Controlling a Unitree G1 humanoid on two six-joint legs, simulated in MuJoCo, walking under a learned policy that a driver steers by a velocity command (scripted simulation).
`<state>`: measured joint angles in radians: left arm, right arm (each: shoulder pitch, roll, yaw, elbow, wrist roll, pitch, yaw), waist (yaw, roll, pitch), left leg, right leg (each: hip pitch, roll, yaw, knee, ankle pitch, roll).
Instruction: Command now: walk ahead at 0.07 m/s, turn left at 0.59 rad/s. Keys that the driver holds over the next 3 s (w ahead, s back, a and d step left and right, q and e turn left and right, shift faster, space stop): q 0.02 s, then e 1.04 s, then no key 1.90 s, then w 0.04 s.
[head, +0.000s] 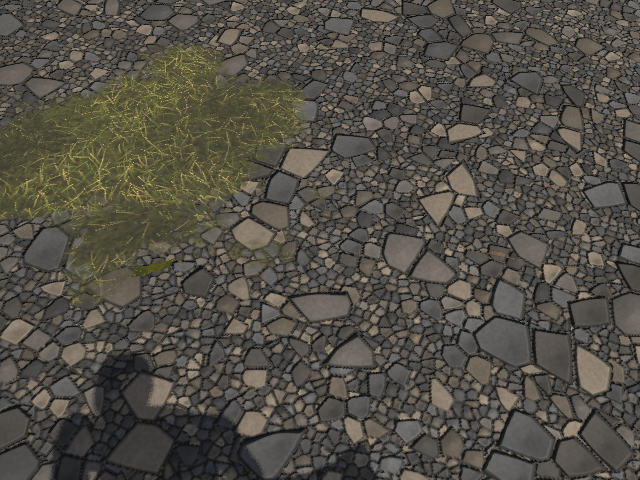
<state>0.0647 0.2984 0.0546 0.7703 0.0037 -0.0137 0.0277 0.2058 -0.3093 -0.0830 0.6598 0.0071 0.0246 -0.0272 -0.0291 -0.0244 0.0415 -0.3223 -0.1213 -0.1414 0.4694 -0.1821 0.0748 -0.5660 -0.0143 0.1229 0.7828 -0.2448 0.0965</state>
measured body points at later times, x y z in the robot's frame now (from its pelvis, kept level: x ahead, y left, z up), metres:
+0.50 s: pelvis +0.05 -0.03 -0.01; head +0.08 -0.03 +0.44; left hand +0.24 +0.23 -0.10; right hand +0.15 -0.34 -0.11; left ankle +0.03 +0.08 -0.74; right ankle +0.07 -0.15 -0.73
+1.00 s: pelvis +0.04 -0.10 +0.00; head +0.07 -0.14 +0.45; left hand +0.28 +0.12 -0.08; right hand +0.09 -0.42 -0.10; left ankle +0.11 +0.06 -0.67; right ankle +0.04 -0.18 -0.74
